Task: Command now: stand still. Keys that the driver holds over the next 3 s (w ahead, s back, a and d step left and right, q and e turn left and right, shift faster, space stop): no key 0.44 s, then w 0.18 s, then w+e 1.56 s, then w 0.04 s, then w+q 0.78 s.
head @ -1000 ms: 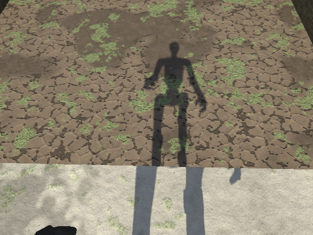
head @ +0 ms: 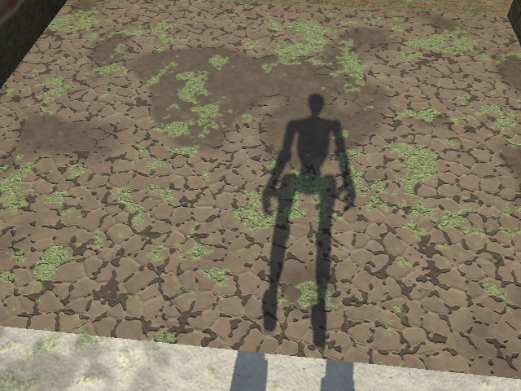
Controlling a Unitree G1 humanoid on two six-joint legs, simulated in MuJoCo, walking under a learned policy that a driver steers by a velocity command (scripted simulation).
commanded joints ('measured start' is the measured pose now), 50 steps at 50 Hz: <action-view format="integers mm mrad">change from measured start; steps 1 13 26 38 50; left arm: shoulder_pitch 81 129 192 149 -5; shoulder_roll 84 59 88 142 21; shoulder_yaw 13 9 19 29 44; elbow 2 33 36 -65 -225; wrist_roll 1 2 -15 -29 73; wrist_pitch -6 -13 -11 -48 -6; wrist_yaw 5 7 23 11 -24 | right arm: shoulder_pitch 42 69 67 202 312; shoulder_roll -91 -76 -55 -88 -98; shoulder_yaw -13 -10 -1 -52 -12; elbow -3 39 35 28 -32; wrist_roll -1 -2 9 29 -57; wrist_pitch -2 -4 -2 -97 -121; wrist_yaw -5 -8 -16 48 36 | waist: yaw -2 -4 16 -125 -14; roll -3 -2 -56 -90 51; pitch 17 42 88 29 69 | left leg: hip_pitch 80 49 -72 178 48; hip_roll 35 31 -40 -67 284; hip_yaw -35 -29 48 144 -8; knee -44 -66 57 129 -87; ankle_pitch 169 98 -235 22 344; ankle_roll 51 45 47 30 120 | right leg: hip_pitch -116 -122 -152 -357 -677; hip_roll -72 -67 -116 -150 -72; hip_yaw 62 62 156 206 77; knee -102 -127 -213 1 809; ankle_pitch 188 128 -374 108 133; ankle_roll -1 -8 -73 -133 -46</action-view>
